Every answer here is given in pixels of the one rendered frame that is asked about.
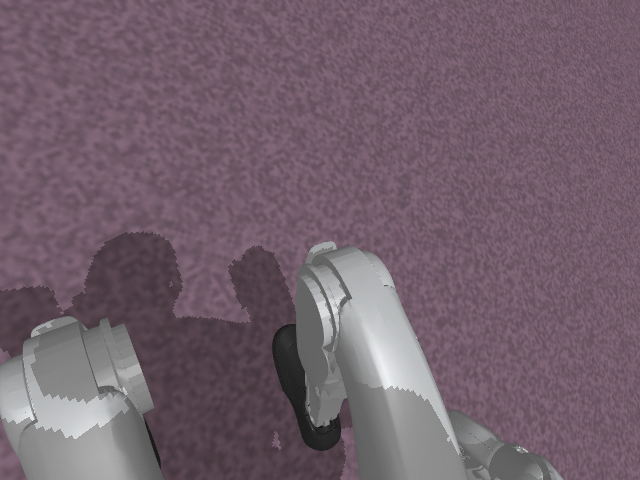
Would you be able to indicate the right robot foot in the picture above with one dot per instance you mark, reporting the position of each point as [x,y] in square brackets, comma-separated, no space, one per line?
[292,379]

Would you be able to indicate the right robot hand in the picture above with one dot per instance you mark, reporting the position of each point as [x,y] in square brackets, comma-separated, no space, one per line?
[476,442]

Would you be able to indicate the right robot arm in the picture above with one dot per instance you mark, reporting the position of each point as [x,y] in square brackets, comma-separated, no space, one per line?
[513,462]

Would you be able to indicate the left robot foot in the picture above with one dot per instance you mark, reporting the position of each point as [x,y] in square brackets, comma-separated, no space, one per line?
[153,445]

